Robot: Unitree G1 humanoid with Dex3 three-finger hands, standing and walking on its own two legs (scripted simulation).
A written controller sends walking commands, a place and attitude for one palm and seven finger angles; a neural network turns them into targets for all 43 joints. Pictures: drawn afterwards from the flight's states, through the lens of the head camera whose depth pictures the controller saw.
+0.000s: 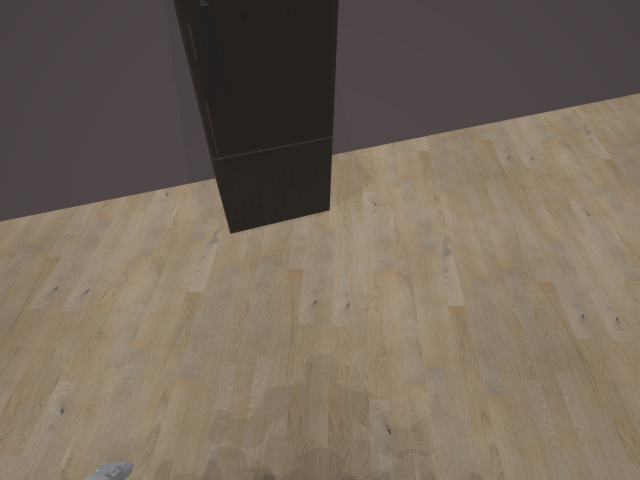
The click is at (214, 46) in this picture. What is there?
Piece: cupboard door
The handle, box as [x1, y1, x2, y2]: [199, 0, 218, 62]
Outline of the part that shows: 200,0 199,6 209,57 211,62 218,61 208,3 205,3 203,0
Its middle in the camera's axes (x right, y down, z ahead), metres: -0.31 -0.57 +1.05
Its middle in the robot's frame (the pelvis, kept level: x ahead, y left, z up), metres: +1.16 +0.37 +0.07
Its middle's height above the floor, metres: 0.84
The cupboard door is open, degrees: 0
